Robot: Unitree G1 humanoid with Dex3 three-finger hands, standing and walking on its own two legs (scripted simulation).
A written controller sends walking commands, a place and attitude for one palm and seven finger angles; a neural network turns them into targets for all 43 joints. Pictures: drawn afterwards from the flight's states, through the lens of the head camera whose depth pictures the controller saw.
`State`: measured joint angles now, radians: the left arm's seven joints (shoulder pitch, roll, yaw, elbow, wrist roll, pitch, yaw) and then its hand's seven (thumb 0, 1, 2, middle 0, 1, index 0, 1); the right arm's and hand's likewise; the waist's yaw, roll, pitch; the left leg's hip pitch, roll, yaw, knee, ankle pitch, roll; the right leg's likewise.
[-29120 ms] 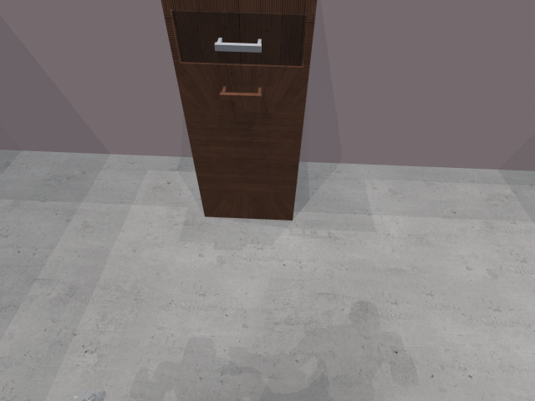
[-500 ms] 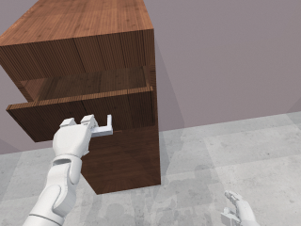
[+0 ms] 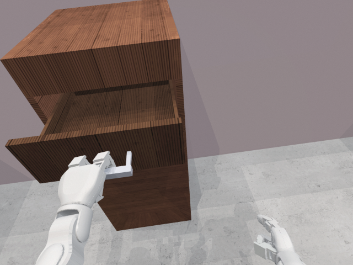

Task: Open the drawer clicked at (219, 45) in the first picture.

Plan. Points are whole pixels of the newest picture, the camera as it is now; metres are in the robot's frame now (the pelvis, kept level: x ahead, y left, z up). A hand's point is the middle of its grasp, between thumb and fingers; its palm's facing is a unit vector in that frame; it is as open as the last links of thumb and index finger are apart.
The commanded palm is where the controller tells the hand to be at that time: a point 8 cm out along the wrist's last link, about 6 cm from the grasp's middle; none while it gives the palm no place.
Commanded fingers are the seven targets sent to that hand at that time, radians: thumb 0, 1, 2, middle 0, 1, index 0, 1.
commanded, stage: pull the drawer open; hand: left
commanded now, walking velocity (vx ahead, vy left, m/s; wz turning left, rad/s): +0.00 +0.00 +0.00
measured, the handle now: (103, 166) +0.31 +0.21 +0.09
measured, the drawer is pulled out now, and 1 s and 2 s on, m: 0.18 0.29 0.30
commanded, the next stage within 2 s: open the thumb to release the handle in 1.26 s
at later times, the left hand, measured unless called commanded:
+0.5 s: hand (92, 218) +0.19 +0.20 +0.07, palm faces +0.08 -0.17 -0.98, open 5.5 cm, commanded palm +0.14 +0.21 +0.13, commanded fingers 0.00 0.90 0.90 -0.40 -1.35 -0.40 -1.35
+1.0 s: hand (87, 242) +0.15 +0.19 +0.07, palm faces +0.07 -0.19 -0.98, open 5.6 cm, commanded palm +0.09 +0.20 +0.13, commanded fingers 0.00 0.90 0.90 -0.40 -1.35 -0.40 -1.35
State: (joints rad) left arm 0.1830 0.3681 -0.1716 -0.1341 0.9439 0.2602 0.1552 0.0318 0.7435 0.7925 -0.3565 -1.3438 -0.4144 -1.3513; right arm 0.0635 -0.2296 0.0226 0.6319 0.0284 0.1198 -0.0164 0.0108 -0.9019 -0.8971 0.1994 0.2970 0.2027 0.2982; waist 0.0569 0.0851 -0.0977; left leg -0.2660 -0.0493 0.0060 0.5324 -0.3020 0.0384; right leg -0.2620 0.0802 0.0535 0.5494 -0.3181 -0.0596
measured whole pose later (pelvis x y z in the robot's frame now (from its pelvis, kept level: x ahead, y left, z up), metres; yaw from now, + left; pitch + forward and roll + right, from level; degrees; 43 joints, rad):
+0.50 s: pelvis -0.01 -0.01 +0.00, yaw +0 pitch +1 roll +1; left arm 0.40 0.37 -0.18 -0.31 0.96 0.23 0.19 0.03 0.74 0.79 -0.35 -1.35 -0.41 -1.35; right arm 0.06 -0.23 0.02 0.62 0.02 0.11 0.02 0.01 -0.90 -0.90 0.20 0.30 0.20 0.30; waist 0.08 0.09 -0.09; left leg -0.26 -0.04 0.01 0.55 -0.31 0.03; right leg -0.26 0.09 0.05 0.57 -0.32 -0.07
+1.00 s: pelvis -0.01 -0.01 -0.01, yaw +0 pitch +1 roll +0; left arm 0.61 0.39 -0.16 -0.45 0.95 0.17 0.22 0.03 0.74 0.78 -0.34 -1.35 -0.40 -1.33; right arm 0.07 -0.24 0.02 0.59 0.01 0.10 0.05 0.01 -0.90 -0.90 0.20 0.30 0.20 0.30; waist 0.08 0.10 -0.10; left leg -0.29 -0.03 0.01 0.61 -0.33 0.03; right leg -0.28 0.10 0.05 0.60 -0.33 -0.07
